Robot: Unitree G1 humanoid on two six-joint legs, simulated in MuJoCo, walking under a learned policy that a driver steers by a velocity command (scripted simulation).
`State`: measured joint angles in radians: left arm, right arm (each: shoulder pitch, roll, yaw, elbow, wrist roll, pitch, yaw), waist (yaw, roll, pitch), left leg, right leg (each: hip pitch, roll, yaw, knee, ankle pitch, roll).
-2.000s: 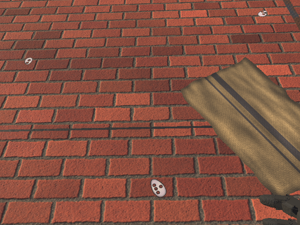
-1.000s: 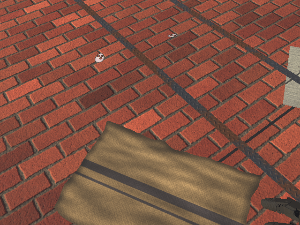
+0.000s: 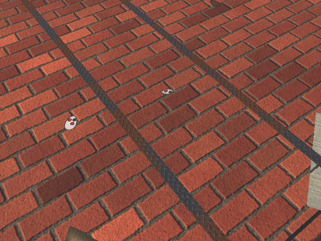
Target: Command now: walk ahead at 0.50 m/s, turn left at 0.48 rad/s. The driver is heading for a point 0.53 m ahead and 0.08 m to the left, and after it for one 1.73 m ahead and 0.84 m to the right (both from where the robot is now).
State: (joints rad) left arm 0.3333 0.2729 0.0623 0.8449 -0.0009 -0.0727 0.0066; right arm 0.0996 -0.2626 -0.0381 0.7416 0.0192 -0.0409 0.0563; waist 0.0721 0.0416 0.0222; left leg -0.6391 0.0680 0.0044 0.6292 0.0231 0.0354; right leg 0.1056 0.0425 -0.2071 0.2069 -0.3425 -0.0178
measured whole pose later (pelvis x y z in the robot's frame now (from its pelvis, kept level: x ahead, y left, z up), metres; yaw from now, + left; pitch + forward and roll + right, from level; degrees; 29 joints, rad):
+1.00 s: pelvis +0.46 +0.04 +0.01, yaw +6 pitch +2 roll +0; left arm 0.24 0.32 0.08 0.76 -0.03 0.03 0.03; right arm 0.10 -0.28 -0.05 0.66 0.00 -0.01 -0.03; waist 0.05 0.00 0.03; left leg -0.35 -0.03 -0.11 0.51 -0.21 -0.06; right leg -0.29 0.11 0.19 0.49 -0.22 -0.03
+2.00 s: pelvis +0.49 +0.03 +0.01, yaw -30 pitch +1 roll +0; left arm 0.16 0.35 0.08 0.64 -0.02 0.05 0.02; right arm 0.14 -0.29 -0.08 0.70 -0.02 -0.01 -0.01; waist 0.01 -0.05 0.04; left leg -0.26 -0.03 -0.04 0.48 -0.24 0.02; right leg -0.44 0.13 0.19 0.89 -0.49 0.02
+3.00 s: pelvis +0.47 +0.00 +0.01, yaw -33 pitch +1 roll -2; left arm 0.12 0.33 0.09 0.73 -0.01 0.00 0.00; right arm 0.29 -0.30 -0.05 0.74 0.02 -0.01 -0.01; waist -0.02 -0.03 0.04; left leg -0.19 -0.02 -0.05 0.45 -0.27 0.05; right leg -0.44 0.02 0.02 0.96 -0.42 0.02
